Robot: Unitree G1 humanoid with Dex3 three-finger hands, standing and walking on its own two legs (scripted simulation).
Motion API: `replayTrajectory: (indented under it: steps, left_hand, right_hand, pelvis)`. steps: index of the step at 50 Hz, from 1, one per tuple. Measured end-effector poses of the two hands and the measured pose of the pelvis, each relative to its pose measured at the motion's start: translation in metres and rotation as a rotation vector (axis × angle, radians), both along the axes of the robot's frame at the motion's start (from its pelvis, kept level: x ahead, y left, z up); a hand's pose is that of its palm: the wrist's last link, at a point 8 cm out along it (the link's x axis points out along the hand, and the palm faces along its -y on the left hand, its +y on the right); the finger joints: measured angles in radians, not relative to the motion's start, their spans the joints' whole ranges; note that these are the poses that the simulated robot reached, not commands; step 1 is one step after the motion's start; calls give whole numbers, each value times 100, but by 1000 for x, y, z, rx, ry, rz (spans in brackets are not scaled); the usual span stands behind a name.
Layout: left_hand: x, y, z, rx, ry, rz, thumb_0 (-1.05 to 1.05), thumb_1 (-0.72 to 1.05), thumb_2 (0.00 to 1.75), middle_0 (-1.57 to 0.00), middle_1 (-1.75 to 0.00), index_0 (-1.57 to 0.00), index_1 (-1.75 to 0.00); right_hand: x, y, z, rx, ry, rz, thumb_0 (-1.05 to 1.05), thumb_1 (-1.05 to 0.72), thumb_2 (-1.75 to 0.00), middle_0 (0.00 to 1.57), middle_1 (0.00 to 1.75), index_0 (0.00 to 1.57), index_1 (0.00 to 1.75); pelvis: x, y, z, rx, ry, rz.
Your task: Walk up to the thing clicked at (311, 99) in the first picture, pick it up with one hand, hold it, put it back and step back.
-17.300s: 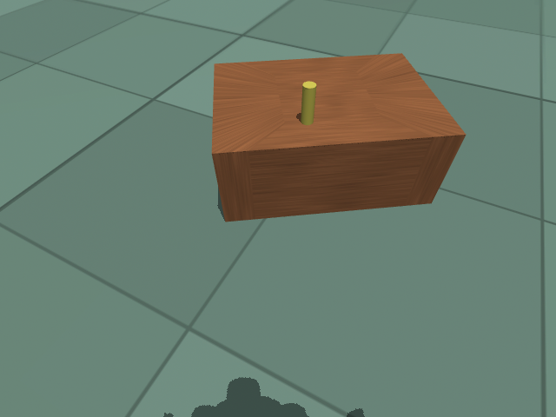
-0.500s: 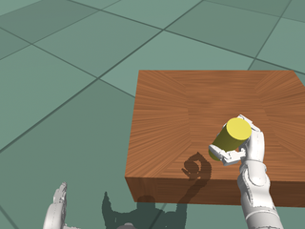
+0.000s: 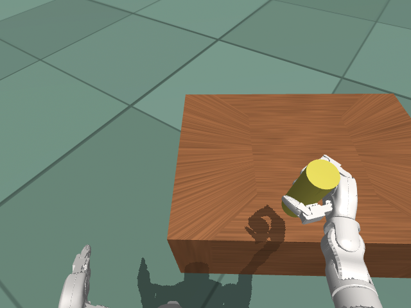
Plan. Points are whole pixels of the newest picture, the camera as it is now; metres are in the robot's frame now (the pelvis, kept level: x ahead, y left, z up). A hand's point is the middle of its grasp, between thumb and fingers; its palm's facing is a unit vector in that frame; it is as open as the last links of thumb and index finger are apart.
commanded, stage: hold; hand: right
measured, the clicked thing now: (306, 192) +0.33 -0.17 +0.05
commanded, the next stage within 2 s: crouch in 0.54 s
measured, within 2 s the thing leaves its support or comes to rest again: neither
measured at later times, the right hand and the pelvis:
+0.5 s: hand (308, 190) +0.33 -0.17 +0.05, palm faces +0.21 +0.98 +0.01, open 8.8 cm; pelvis +0.00 +0.00 +0.00, yaw +0 degrees
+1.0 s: hand (303, 191) +0.36 -0.19 -0.01, palm faces +0.25 +0.97 +0.00, open 8.8 cm; pelvis -0.02 +0.00 -0.02, yaw +0 degrees
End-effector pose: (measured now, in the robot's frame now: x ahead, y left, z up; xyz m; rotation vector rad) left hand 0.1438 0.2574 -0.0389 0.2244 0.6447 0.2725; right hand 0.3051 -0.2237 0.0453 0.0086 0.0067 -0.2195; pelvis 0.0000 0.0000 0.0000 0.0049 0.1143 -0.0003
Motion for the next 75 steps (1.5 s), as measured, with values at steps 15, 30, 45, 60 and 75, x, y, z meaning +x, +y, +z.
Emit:
replayTrajectory:
  steps: [15, 30, 45, 60, 75]
  left_hand:
    - [-4, 3, 0, 4, 5, 7, -2, -53, 5, -6, -5, -6, -6]
    - [-7, 2, -4, -3, 15, 14, -1, -53, 4, -6, -5, -6, -5]
    - [-3, 6, 5, 40, -33, 0, -1, -51, 4, -5, -5, -6, -5]
    - [-29, 6, -6, 166, -18, -53, -1, -51, 4, -6, -5, -7, -5]
    - [-27, 4, -5, 273, -26, -74, -1, -50, 4, -6, -6, -7, -5]
  right_hand:
    - [-7, 1, -3, 5, 8, 3, -8, 47, -106, 83, 125, 96, 130]
    - [-4, 2, -2, 3, 12, 10, -8, 47, -106, 83, 125, 96, 129]
    - [7, -6, -27, 9, 38, -23, -8, 47, -106, 84, 125, 97, 129]
    - [75, -18, -94, 9, 42, -21, -7, 46, -105, 84, 123, 97, 127]
    - [110, -35, -140, 15, 64, -41, -7, 46, -105, 84, 124, 97, 128]
  pelvis:
    - [-3, 1, 0, -2, -7, 1]
    - [-3, 0, 1, -1, -5, 2]
    - [-10, 2, -8, -3, 28, -2]
    - [-28, -3, -52, 12, 194, 9]
    - [-22, -13, -84, 41, 295, 17]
